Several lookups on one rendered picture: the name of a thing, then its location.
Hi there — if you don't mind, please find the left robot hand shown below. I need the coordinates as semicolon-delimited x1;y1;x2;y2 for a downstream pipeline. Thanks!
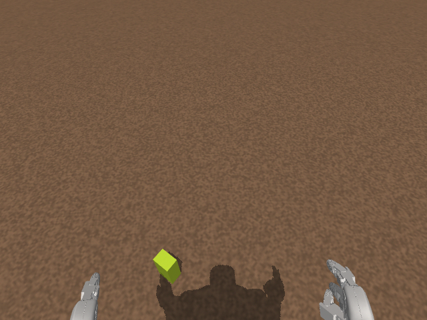
70;273;100;320

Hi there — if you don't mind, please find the right robot hand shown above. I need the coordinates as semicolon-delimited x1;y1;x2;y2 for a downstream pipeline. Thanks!
319;259;374;320

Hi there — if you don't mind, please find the carton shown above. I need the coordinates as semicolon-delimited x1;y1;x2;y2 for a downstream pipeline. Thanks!
153;249;181;284

